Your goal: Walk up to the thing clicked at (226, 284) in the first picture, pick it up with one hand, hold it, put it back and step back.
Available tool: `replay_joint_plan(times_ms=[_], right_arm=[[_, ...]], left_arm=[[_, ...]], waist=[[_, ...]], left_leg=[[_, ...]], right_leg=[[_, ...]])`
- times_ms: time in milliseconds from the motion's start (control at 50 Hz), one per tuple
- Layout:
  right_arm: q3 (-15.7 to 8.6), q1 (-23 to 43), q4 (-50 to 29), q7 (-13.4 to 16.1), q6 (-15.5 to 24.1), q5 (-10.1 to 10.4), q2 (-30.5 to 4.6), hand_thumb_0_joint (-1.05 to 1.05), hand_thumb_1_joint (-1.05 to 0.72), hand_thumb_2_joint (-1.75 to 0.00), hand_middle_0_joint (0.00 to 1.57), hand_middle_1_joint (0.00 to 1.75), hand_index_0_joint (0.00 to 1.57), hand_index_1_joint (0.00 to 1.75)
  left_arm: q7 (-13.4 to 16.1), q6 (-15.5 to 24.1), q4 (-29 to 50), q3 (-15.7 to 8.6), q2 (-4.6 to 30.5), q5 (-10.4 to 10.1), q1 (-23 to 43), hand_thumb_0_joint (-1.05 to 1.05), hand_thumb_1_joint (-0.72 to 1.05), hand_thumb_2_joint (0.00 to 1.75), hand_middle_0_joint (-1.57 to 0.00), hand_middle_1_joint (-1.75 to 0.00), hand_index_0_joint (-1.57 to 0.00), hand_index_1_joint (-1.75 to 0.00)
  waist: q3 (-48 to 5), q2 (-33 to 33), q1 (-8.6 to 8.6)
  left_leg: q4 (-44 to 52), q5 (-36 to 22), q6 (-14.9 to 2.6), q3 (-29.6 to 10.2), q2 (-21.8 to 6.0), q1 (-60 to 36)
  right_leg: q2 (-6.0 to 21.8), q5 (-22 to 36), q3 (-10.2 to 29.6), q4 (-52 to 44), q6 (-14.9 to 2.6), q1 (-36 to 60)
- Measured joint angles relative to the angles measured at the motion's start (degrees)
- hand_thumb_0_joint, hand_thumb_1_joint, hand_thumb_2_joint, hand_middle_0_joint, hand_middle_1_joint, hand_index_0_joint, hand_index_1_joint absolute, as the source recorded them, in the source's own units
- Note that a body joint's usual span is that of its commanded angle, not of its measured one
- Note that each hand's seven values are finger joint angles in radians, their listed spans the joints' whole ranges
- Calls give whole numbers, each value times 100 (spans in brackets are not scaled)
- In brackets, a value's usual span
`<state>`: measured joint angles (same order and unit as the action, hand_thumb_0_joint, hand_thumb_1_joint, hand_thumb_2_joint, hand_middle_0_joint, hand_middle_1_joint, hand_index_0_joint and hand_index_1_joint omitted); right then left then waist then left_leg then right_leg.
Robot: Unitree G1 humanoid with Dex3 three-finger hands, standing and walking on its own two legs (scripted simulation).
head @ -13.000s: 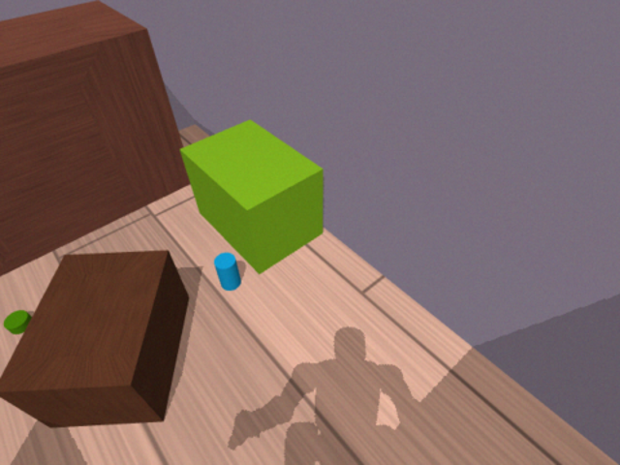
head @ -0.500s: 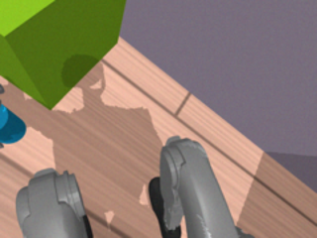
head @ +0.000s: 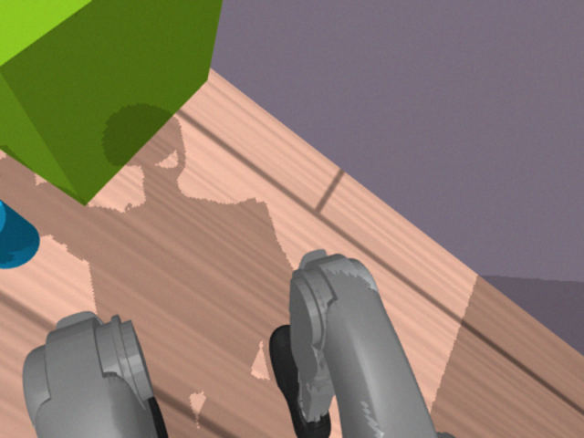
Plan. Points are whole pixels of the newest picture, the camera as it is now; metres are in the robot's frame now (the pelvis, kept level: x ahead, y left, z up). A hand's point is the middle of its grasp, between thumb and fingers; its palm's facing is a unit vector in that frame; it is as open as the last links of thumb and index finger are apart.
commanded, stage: close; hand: left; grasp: from above
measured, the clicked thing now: out of the picture +0.45 +0.31 -0.23
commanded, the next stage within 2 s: settle in 0.86 s
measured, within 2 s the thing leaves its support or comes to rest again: leaves its support in 1.40 s
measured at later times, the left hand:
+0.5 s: hand out of the picture +0.45 +0.32 -0.18, palm faces -0.44 -0.13 -0.89, open 13.0 cm
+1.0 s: hand out of the picture +0.44 +0.32 -0.18, palm faces -0.44 -0.13 -0.89, open 11.6 cm
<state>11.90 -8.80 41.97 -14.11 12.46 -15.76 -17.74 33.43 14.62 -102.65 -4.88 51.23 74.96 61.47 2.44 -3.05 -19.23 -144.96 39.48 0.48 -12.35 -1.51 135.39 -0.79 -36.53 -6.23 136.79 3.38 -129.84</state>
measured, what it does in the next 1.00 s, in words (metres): stands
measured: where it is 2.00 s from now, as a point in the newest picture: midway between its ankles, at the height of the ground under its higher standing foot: outside the picture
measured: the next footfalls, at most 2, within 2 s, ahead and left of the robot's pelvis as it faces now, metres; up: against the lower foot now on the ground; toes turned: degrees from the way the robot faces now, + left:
none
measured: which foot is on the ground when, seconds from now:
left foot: down 0.00-1.00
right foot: down 0.00-1.00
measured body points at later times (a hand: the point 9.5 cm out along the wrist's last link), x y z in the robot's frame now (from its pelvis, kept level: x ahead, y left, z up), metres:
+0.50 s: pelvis +0.00 +0.00 +0.00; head +0.24 +0.09 +0.37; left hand +0.46 +0.32 -0.13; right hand +0.05 -0.26 -0.08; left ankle +0.07 +0.13 -0.27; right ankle +0.12 -0.13 -0.27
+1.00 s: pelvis +0.00 +0.00 +0.00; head +0.23 +0.09 +0.37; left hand +0.46 +0.32 -0.13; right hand +0.05 -0.26 -0.08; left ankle +0.07 +0.13 -0.27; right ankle +0.12 -0.13 -0.27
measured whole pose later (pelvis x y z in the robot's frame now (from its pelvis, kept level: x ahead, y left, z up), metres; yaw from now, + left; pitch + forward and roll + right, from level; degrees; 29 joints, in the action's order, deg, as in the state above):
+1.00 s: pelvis +0.00 +0.00 +0.00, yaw +1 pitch +29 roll -10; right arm 10.2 -8.9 41.3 -13.2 11.7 -15.0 -18.8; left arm 32.0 15.2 -102.8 -5.4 50.7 75.3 62.3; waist 1.9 -2.4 -18.6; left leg -144.3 39.1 0.8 -11.6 -1.2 135.5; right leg -0.6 -36.5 -5.6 136.9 3.1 -130.5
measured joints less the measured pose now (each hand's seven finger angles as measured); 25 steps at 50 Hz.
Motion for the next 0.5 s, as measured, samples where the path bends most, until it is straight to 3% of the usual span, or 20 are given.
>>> replay_joint_plan(times_ms=[500], right_arm=[[-138,-24,-48,6,6,55,-94,0,-91,-90,20,30,20,30]], left_arm=[[-110,-43,3,-96,-27,13,43,0,-44,92,-28,-101,-29,-100]], waist=[[-21,45,16]], left_leg=[[43,-26,3,47,9,17]], right_leg=[[6,9,38,-7,-11,-40]])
